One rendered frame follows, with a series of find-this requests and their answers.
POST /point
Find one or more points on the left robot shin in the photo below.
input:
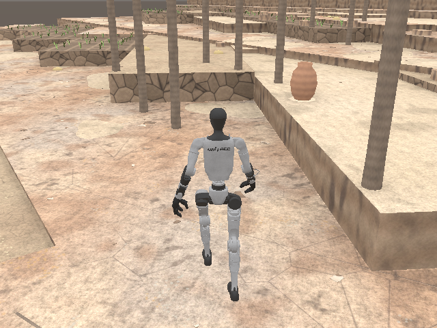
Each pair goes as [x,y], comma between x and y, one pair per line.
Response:
[205,237]

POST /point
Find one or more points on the left robot hand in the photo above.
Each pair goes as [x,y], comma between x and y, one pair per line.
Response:
[177,207]

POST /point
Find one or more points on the left robot forearm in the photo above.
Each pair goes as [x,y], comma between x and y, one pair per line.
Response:
[182,185]

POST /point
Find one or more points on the right robot forearm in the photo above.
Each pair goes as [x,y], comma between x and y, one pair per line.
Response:
[250,176]

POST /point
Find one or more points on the robot right upper arm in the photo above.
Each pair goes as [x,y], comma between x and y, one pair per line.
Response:
[243,154]

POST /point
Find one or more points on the right robot foot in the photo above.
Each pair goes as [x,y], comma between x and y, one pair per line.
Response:
[233,294]

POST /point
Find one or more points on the robot left upper arm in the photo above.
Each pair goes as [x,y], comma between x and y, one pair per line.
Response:
[196,145]

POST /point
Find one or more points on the right robot hand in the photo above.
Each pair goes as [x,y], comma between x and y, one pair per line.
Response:
[245,183]

